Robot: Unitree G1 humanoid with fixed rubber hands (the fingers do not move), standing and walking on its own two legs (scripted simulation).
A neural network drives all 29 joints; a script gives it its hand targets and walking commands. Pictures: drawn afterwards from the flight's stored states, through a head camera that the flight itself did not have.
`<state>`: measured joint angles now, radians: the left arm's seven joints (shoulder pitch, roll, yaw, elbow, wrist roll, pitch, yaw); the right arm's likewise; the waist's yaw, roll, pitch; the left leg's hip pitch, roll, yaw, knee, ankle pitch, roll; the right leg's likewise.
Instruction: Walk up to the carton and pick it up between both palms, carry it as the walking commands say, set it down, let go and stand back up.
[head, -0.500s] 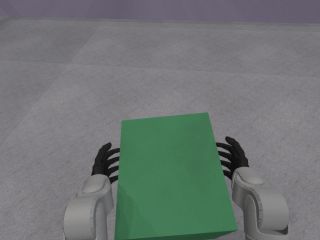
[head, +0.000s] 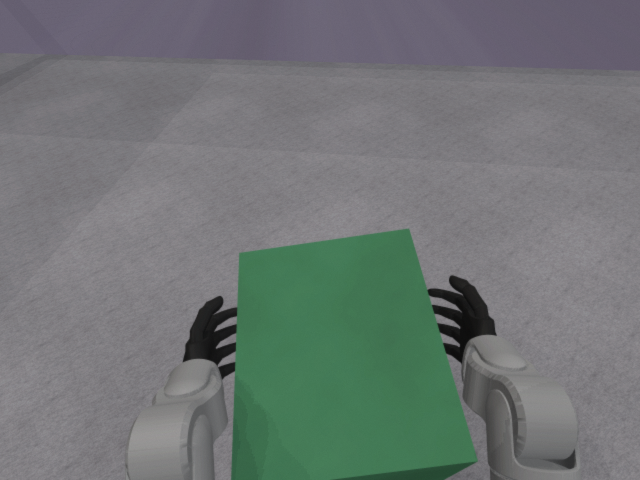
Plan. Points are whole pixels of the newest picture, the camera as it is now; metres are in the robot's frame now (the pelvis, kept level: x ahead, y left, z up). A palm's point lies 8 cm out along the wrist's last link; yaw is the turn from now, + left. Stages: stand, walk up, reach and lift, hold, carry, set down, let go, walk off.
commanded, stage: carry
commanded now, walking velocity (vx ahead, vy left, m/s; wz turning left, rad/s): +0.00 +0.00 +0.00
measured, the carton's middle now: (343, 375) +0.26 +0.00 +0.01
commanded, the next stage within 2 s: none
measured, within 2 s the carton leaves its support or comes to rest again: neither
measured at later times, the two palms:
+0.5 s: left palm (198, 380) +0.22 +0.15 +0.09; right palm (472, 354) +0.24 -0.14 +0.09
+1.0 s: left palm (206, 382) +0.23 +0.16 +0.06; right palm (462, 355) +0.25 -0.13 +0.07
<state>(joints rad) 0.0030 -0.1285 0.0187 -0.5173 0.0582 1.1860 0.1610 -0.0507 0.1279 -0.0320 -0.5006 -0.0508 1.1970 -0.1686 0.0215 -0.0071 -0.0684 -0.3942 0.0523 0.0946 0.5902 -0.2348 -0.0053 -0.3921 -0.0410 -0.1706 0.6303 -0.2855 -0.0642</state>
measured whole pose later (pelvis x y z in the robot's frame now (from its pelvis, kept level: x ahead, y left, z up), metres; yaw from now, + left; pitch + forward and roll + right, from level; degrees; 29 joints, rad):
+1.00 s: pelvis -0.01 +0.00 +0.00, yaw +0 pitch +2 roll +1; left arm -0.03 -0.13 0.05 -0.21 0.07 1.00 0.17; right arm -0.09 0.13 -0.05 -0.17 -0.11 0.98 -0.13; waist 0.02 -0.01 -0.12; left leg -0.39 0.05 0.09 0.58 -0.22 -0.01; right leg -0.39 -0.04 -0.17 0.61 -0.26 -0.06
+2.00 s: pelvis -0.01 +0.00 +0.00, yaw +0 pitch +2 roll +1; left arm -0.11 -0.13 0.06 -0.12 0.08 0.93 0.19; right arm -0.13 0.13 -0.08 -0.11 -0.11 0.89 -0.15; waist 0.02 -0.01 -0.09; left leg -0.39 0.05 0.09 0.57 -0.21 -0.01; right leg -0.39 -0.04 -0.17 0.60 -0.25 -0.06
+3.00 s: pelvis -0.01 +0.01 +0.00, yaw +0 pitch +2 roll +1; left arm -0.13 -0.13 0.07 -0.04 0.09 0.83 0.19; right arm -0.15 0.13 -0.08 0.01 -0.12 0.82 -0.16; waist 0.02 -0.01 -0.09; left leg -0.39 0.05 0.09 0.57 -0.21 -0.01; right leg -0.39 -0.04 -0.17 0.60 -0.25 -0.06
